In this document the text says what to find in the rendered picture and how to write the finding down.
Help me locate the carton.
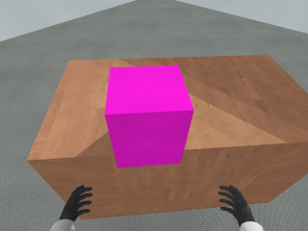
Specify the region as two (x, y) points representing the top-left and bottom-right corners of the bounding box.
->
(104, 65), (194, 168)

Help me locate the right robot forearm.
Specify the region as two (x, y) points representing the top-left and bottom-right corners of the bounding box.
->
(240, 221), (265, 231)

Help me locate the robot left hand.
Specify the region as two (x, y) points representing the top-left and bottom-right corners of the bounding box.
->
(59, 185), (93, 222)

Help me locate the robot right hand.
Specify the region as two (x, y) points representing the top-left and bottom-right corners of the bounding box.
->
(218, 185), (256, 227)

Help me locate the pedestal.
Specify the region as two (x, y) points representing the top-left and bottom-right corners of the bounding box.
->
(26, 55), (308, 220)

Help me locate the left robot forearm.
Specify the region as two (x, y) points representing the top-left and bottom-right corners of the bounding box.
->
(50, 218), (76, 231)

